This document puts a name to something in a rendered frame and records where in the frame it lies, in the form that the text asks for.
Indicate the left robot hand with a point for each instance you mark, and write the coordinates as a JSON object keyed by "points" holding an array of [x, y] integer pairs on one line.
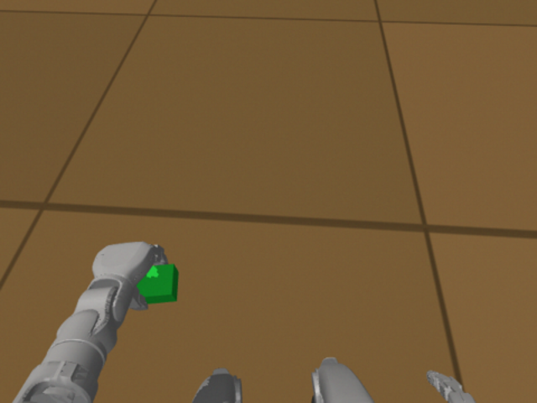
{"points": [[132, 261]]}

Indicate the left robot arm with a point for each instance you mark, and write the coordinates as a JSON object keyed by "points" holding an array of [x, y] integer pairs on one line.
{"points": [[72, 365]]}

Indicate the small box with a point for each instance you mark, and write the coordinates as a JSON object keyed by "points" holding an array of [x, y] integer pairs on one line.
{"points": [[160, 284]]}

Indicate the right robot hand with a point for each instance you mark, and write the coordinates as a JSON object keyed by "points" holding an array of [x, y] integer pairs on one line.
{"points": [[449, 388]]}

